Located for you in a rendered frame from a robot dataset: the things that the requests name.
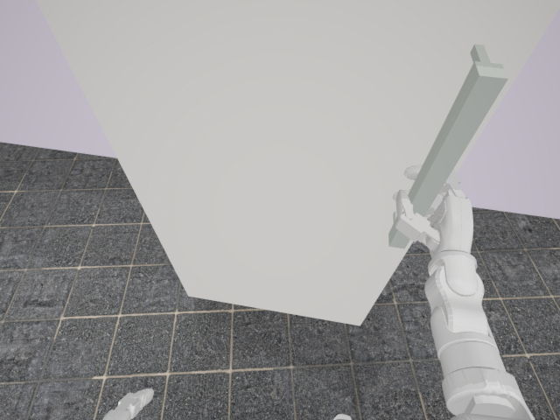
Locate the robot right forearm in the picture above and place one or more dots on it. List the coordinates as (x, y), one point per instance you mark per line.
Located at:
(475, 379)

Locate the fridge door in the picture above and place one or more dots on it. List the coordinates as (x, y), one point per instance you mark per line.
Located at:
(265, 139)

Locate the handle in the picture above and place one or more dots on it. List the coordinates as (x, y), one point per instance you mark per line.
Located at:
(477, 95)

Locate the robot left hand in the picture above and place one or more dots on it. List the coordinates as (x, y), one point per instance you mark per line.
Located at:
(130, 405)

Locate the robot right hand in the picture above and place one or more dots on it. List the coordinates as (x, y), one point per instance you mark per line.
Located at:
(452, 217)

